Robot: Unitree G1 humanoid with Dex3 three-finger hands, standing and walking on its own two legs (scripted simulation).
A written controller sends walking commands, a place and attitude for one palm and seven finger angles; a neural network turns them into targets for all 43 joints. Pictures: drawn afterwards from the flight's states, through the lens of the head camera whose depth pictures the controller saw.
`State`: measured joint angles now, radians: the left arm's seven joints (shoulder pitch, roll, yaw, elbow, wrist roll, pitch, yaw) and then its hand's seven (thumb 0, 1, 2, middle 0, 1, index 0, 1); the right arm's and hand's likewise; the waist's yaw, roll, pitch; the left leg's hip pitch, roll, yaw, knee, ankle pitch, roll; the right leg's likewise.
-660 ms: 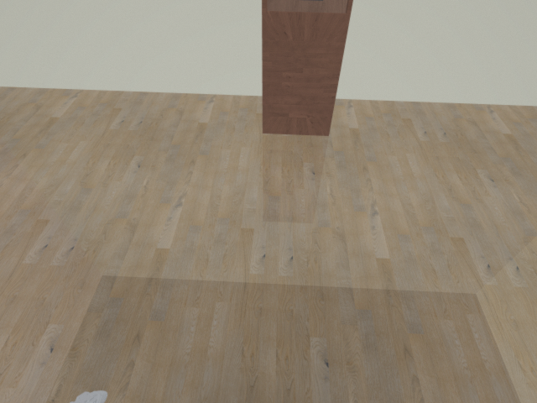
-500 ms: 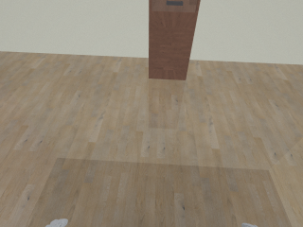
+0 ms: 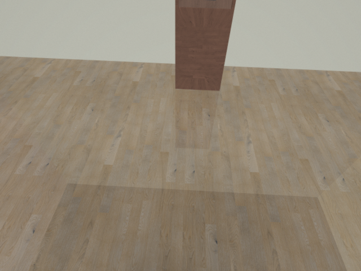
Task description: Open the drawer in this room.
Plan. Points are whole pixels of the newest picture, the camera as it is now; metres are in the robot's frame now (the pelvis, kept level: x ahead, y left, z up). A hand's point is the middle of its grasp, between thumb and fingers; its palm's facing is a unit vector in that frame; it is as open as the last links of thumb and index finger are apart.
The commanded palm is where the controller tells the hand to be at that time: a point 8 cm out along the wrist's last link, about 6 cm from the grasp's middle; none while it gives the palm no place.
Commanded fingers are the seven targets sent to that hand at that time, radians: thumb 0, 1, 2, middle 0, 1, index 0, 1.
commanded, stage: stand and wait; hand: left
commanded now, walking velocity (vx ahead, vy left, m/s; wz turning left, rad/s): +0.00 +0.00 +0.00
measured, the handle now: out of the picture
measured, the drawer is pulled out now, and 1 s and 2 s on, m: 0.00 0.00 0.00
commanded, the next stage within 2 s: turn or walk to find it in 0.24 s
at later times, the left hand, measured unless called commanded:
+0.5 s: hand out of the picture +0.07 +0.23 -0.17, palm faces +0.03 -0.95 -0.31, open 7.4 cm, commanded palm none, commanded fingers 0.00 0.90 0.90 -0.20 -0.30 -0.20 -0.30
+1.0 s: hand out of the picture -0.03 +0.19 -0.18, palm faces +0.08 -0.97 -0.22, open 7.4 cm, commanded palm none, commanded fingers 0.00 0.90 0.90 -0.20 -0.30 -0.20 -0.30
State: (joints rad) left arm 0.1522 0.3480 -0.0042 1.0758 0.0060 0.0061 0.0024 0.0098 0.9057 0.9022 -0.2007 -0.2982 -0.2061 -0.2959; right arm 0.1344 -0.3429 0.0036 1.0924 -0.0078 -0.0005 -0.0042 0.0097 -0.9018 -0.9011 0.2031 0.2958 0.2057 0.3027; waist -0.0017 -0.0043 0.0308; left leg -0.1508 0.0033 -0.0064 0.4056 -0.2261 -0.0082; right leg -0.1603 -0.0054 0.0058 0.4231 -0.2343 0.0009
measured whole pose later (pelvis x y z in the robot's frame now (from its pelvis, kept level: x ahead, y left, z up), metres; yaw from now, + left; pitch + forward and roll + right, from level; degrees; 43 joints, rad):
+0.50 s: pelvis -0.01 +0.00 -0.01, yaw +3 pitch +0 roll +0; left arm 0.14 0.29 0.00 1.01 0.01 0.03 0.02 0.01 0.91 0.90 -0.20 -0.30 -0.20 -0.30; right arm 0.16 -0.29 0.00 1.05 -0.01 0.03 0.00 0.01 -0.90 -0.90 0.20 0.30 0.20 0.30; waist -0.01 0.00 0.02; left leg -0.25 -0.02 -0.05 0.51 -0.25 -0.01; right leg -0.23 -0.02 -0.04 0.50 -0.27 0.01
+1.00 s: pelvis -0.01 +0.00 +0.00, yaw +3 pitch -1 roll +0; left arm 0.28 0.21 -0.01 1.10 0.01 0.01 0.02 0.01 0.91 0.90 -0.20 -0.30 -0.20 -0.30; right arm 0.21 -0.21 0.00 1.09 0.00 0.01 -0.01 0.01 -0.91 -0.90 0.20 0.30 0.20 0.30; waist 0.02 -0.01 0.02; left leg -0.22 -0.02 -0.06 0.46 -0.23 0.00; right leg -0.20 -0.03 -0.05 0.46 -0.25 0.01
